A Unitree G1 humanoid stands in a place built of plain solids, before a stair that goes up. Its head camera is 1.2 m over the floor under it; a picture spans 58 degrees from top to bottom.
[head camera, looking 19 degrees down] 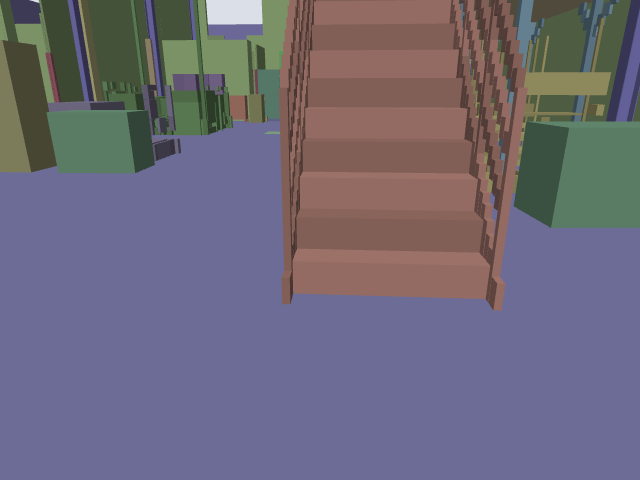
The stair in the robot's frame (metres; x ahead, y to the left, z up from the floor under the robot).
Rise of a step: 0.22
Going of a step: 0.22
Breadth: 1.28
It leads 4 degrees to the right of straight ahead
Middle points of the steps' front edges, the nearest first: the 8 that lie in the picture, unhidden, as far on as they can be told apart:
2.42 -0.42 0.22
2.64 -0.44 0.43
2.87 -0.45 0.65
3.09 -0.46 0.86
3.31 -0.48 1.08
3.54 -0.49 1.29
3.76 -0.51 1.51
3.99 -0.52 1.73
